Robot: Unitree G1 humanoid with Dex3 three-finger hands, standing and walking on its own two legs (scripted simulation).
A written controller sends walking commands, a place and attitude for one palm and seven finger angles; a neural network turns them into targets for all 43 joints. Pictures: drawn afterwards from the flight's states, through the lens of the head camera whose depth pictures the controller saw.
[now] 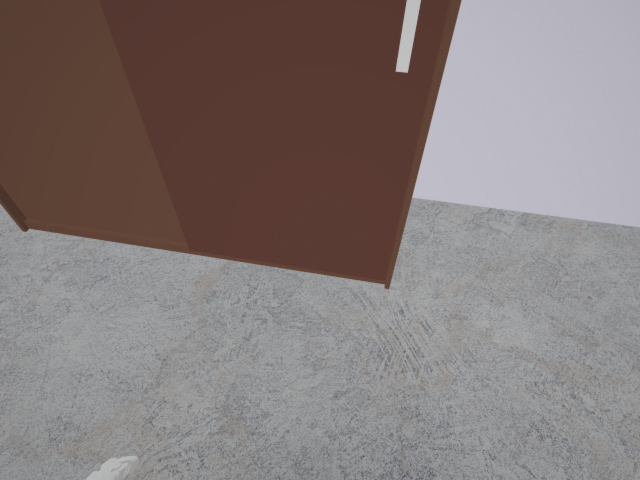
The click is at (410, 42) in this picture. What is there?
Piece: wardrobe's sliding door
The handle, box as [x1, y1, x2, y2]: [396, 0, 420, 72]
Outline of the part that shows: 420,0 407,0 396,71 407,72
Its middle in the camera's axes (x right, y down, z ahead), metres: +0.18 -0.48 +0.75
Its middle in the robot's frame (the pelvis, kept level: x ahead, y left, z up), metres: +0.92 -0.12 +0.25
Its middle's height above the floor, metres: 1.02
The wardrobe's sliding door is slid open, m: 0.00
